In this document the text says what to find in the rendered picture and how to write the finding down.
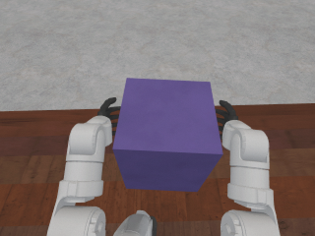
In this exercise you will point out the left robot thigh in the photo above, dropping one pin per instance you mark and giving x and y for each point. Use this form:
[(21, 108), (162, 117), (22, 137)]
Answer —
[(136, 224)]

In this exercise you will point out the carton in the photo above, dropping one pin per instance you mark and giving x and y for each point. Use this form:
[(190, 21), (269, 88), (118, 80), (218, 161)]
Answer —
[(167, 136)]

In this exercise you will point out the robot left upper arm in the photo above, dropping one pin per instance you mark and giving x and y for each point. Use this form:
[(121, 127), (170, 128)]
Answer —
[(78, 221)]

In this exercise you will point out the robot left forearm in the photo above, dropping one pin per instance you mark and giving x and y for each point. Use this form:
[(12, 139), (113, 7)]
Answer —
[(83, 169)]

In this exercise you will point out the robot right forearm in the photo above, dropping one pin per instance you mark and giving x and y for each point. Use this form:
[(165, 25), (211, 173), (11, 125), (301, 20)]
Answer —
[(249, 159)]

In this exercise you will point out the robot left shin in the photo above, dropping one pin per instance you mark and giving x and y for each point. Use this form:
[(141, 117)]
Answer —
[(143, 212)]

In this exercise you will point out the right robot hand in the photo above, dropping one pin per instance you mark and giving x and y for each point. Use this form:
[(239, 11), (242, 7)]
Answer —
[(228, 116)]

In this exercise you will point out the robot right upper arm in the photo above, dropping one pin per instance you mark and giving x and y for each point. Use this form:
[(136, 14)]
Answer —
[(247, 223)]

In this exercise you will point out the left robot hand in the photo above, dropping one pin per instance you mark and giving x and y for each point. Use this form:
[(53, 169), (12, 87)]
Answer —
[(105, 110)]

